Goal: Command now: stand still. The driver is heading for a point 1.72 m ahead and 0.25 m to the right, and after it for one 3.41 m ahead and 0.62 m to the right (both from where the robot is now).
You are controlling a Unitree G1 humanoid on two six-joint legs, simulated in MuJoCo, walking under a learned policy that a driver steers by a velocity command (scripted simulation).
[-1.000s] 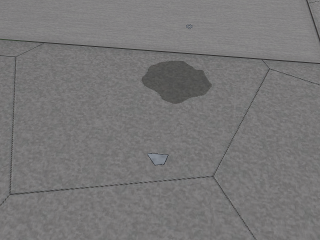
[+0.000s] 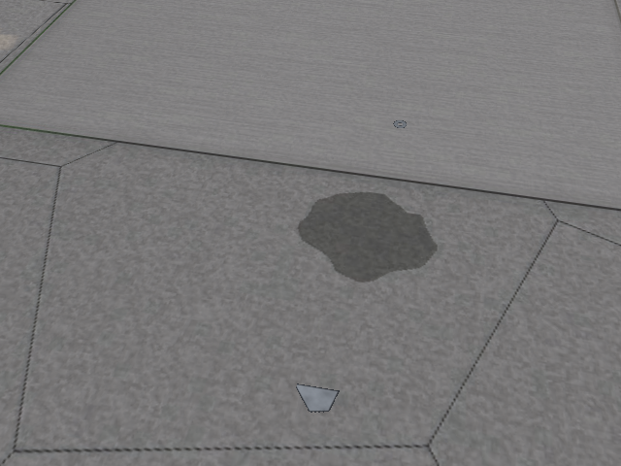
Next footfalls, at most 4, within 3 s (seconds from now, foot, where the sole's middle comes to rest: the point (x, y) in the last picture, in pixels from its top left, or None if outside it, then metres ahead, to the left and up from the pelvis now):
1.12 left None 0.17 0.12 -0.78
1.60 right None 0.52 -0.04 -0.78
2.16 left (269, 342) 0.84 0.13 -0.78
2.72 right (336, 248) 1.14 -0.05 -0.78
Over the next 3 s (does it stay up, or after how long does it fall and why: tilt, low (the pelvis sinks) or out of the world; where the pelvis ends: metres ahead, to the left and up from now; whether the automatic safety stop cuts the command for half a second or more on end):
stays up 1.13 0.01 0.00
